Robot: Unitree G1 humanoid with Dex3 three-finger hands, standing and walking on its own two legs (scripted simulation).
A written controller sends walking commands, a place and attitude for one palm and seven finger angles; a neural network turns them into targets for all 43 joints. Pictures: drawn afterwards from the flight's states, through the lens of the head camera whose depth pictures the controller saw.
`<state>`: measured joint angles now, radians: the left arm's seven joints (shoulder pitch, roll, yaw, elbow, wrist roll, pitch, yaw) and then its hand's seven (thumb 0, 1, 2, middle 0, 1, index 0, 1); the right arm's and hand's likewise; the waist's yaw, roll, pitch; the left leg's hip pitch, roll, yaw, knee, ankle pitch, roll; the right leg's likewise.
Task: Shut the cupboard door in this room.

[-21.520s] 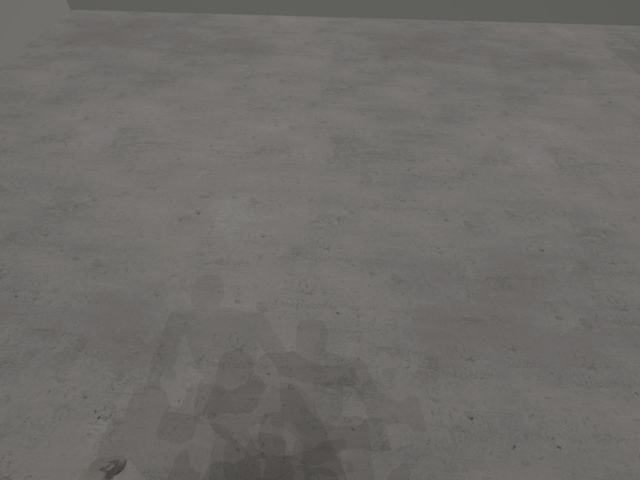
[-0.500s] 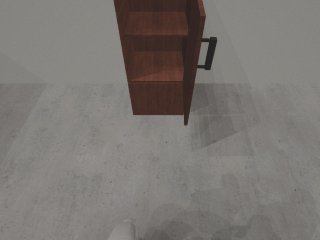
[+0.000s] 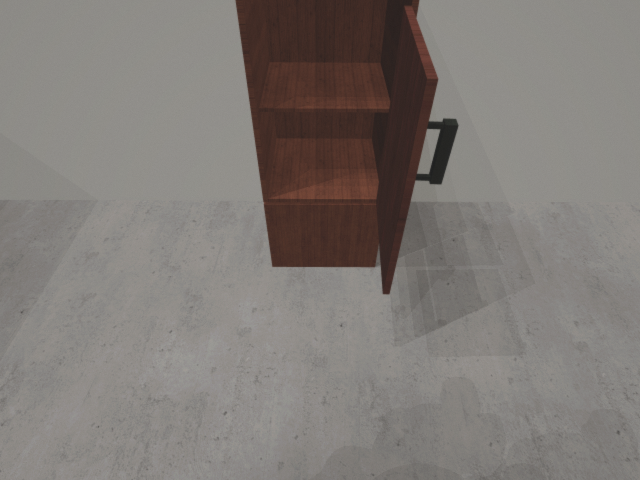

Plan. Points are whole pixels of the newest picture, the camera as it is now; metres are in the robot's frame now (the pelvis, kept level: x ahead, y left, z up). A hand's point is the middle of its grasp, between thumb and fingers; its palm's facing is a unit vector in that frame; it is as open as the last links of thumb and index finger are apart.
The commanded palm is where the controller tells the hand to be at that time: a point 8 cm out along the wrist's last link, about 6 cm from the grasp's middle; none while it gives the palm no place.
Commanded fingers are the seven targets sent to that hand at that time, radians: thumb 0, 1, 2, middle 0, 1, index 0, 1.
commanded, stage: stand and wait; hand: left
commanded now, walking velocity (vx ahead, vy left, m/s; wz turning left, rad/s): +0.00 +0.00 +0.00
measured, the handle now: (431, 152) +0.71 -0.17 +0.04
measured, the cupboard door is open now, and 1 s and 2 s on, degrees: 87 87 87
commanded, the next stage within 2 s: turn or walk to find it in 1.20 s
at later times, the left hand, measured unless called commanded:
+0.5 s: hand out of the picture +0.02 +0.13 -0.17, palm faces +0.03 -0.99 -0.17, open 7.3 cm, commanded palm none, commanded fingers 0.00 0.90 0.90 -0.20 -0.30 -0.20 -0.30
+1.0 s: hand out of the picture +0.01 +0.13 -0.17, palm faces +0.06 -0.99 -0.16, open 7.3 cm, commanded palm none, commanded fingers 0.00 0.90 0.90 -0.20 -0.30 -0.20 -0.30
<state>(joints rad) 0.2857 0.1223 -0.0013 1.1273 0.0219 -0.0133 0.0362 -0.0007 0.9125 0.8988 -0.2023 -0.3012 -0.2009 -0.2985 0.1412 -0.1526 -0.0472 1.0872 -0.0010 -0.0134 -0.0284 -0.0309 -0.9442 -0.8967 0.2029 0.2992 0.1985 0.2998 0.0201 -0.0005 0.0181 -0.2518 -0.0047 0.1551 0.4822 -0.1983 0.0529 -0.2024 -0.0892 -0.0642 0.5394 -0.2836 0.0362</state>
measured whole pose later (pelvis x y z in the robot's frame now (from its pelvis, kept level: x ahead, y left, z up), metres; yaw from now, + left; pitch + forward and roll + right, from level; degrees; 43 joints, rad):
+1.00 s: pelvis +0.05 -0.02 +0.01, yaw +1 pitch -1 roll +0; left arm 0.33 0.12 -0.01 1.14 0.01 -0.02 0.05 0.00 0.91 0.90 -0.20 -0.30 -0.20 -0.30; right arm 0.27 -0.13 -0.01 1.16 0.00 -0.02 -0.04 0.01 -0.92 -0.90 0.20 0.30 0.19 0.30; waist 0.00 -0.02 0.04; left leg -0.16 0.03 0.12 0.41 -0.22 0.01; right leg -0.07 -0.05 -0.10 0.40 -0.30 0.01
